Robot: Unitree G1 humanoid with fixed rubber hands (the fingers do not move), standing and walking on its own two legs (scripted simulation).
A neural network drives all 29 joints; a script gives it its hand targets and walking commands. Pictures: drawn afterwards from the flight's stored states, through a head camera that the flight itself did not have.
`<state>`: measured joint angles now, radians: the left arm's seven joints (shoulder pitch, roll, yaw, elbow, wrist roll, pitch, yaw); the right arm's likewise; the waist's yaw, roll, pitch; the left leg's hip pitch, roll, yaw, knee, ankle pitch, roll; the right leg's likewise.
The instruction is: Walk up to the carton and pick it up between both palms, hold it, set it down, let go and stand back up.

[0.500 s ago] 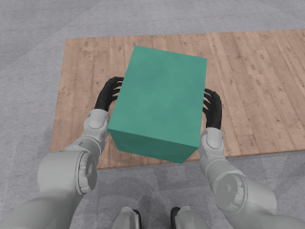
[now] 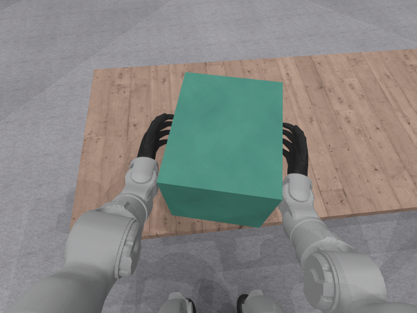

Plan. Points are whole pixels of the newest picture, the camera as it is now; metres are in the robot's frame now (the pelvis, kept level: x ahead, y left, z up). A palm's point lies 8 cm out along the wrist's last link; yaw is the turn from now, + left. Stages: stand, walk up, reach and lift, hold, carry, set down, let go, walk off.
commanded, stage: reach and lift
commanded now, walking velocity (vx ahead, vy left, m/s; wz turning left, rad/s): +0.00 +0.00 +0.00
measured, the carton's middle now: (223, 152) +0.44 -0.05 -0.04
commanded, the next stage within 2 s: none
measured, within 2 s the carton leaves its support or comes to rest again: neither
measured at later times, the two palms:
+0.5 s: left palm (129, 120) +0.43 +0.12 +0.11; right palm (309, 122) +0.40 -0.17 +0.11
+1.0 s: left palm (129, 107) +0.42 +0.11 +0.16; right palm (329, 117) +0.39 -0.19 +0.14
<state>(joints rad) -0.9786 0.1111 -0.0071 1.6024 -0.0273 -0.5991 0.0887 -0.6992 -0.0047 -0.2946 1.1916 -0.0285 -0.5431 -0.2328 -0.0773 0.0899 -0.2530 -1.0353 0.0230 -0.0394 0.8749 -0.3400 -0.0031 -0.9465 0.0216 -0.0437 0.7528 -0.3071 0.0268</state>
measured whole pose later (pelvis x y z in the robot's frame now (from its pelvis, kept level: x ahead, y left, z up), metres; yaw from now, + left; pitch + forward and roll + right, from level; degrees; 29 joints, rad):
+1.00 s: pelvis +0.03 -0.02 +0.05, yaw +3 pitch +4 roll -2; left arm -0.72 0.03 0.21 0.92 0.17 0.05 -0.01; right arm -0.56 -0.01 -0.15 0.80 0.05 -0.03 -0.27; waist -0.08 0.00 -0.11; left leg -0.29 0.02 -0.04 0.47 -0.24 0.00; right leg -0.21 0.02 -0.04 0.36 -0.21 0.00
